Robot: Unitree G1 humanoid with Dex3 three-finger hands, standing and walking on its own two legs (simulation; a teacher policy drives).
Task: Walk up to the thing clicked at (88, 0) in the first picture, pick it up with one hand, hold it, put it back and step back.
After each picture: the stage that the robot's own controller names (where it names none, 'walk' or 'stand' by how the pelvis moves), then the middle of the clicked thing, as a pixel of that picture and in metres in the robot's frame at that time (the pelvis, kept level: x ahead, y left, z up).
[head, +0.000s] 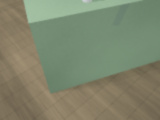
stand; out of the picture +1.06 -0.04 +0.04
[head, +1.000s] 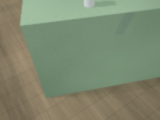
walk; out of the picture +0.96 +0.00 +0.07
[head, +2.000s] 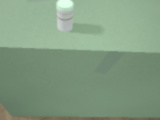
walk; (65, 16) +0.62 +0.13 +0.08
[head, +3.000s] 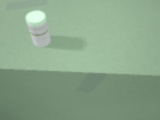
stand; (39, 29) +0.52 +0.18 +0.08
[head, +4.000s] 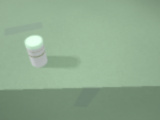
stand; (36, 51) +0.50 +0.20 +0.04
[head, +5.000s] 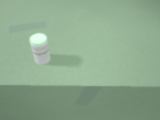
stand; (40, 49) +0.52 +0.19 +0.04
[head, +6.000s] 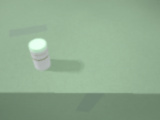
stand; (40, 55) +0.49 +0.18 +0.04
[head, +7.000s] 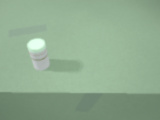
stand; (39, 54) +0.49 +0.19 +0.04
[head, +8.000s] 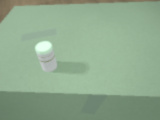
rise first; (46, 56) +0.49 +0.20 +0.04
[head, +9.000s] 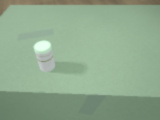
go down; (45, 56) +0.50 +0.17 +0.05
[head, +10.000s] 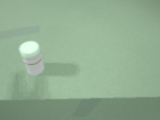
go down; (32, 58) +0.47 +0.19 +0.05
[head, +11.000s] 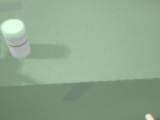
close in; (17, 39) +0.49 +0.19 +0.07
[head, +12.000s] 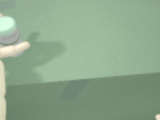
close; (9, 37) +0.49 +0.20 +0.10
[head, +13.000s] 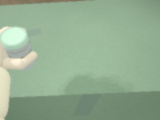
lift; (19, 50) +0.38 +0.18 +0.20
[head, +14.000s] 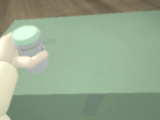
hold; (31, 50) +0.33 +0.15 +0.25
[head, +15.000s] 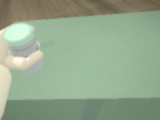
hold; (25, 49) +0.32 +0.16 +0.26
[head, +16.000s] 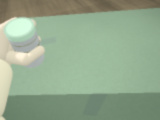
hold; (26, 44) +0.32 +0.15 +0.27
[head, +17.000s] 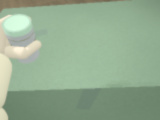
crouch; (22, 40) +0.36 +0.16 +0.24
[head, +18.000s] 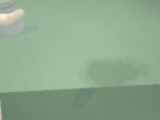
crouch; (6, 11) +0.47 +0.21 +0.26
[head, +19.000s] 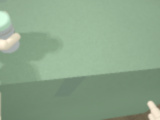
lower; (3, 33) +0.50 +0.19 +0.09
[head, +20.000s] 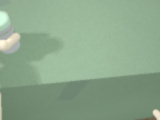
lower; (3, 33) +0.49 +0.21 +0.10
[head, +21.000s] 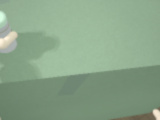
lower; (0, 33) +0.50 +0.21 +0.10
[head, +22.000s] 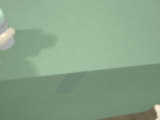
lower; out of the picture +0.51 +0.21 +0.10
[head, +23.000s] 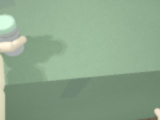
loosen; (8, 36) +0.49 +0.20 +0.10
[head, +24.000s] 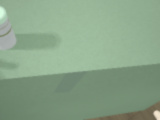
rise; out of the picture +0.50 +0.20 +0.10
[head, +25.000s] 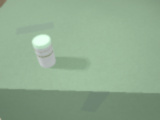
sink last; (44, 51) +0.48 +0.18 +0.07
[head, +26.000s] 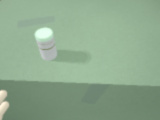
stand; (46, 44) +0.51 +0.18 +0.07
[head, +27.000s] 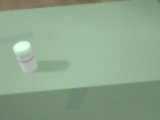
stand; (26, 57) +0.51 +0.23 +0.07
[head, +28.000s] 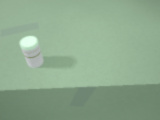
stand; (32, 52) +0.50 +0.21 +0.04
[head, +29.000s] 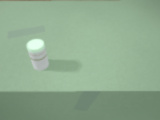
stand; (38, 55) +0.50 +0.19 +0.04
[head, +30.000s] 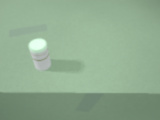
stand; (40, 55) +0.49 +0.18 +0.04
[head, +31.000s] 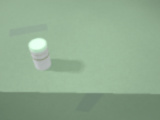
stand; (40, 54) +0.49 +0.18 +0.04
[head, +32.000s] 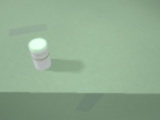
walk; (40, 54) +0.49 +0.18 +0.04
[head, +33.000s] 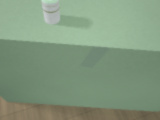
walk; (51, 7) +0.64 +0.15 +0.05
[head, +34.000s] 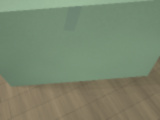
walk; out of the picture +0.88 +0.28 +0.07
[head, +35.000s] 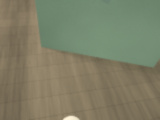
walk; out of the picture +1.34 +0.22 +0.12
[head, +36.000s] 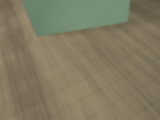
stand; out of the picture +1.87 +0.22 +0.06
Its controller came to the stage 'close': yes
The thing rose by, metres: 0.23
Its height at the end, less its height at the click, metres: +0.00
